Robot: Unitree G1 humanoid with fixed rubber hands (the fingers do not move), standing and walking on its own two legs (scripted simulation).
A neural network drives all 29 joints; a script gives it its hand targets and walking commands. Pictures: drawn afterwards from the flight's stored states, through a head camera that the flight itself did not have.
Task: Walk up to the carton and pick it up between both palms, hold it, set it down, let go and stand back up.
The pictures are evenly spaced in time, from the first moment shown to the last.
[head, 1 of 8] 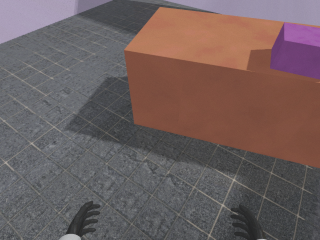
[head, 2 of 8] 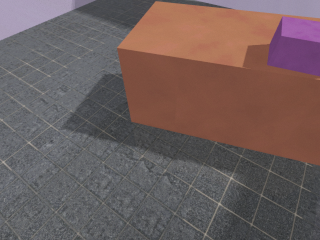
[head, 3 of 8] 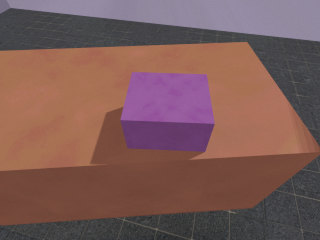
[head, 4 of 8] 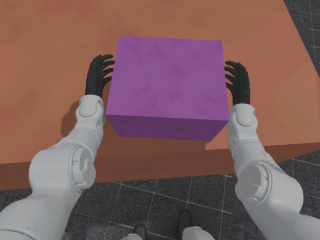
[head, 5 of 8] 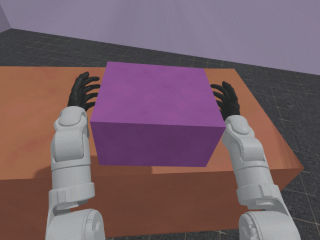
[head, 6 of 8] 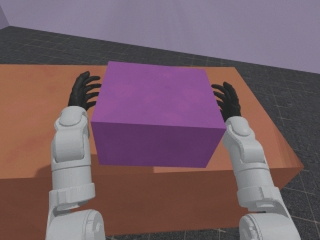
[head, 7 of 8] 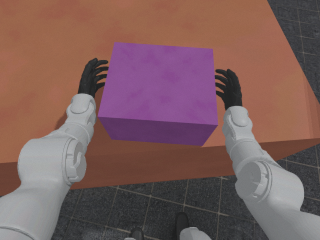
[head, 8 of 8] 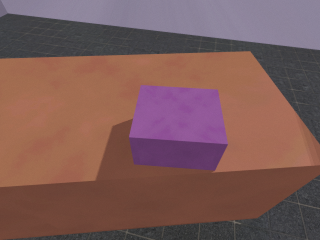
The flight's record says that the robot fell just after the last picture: no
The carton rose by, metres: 0.19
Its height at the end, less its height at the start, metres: +0.00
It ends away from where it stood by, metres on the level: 0.02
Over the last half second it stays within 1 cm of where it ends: yes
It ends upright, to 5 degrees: yes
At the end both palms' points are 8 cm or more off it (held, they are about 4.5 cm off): yes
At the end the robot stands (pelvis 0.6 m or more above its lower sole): yes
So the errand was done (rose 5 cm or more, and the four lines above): yes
